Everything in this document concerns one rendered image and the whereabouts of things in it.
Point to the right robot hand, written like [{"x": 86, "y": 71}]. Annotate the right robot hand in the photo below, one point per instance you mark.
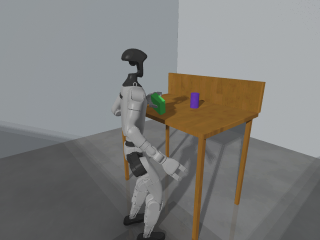
[{"x": 170, "y": 166}]

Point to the robot torso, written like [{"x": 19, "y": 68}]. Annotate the robot torso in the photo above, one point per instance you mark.
[{"x": 129, "y": 148}]

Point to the robot right shin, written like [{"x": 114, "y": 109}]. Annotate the robot right shin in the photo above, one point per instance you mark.
[{"x": 151, "y": 216}]

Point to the left robot upper arm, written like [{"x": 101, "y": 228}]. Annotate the left robot upper arm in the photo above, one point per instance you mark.
[{"x": 116, "y": 108}]

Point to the left robot hand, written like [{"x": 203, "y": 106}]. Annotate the left robot hand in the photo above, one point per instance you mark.
[{"x": 149, "y": 101}]

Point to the right robot upper arm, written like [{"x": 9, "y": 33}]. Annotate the right robot upper arm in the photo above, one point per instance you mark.
[{"x": 136, "y": 99}]

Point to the sponge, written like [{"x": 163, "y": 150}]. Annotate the sponge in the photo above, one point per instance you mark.
[{"x": 160, "y": 102}]

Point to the table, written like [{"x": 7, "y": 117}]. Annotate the table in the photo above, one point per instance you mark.
[{"x": 223, "y": 104}]

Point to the robot right forearm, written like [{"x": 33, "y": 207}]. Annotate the robot right forearm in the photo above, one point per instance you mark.
[{"x": 141, "y": 142}]

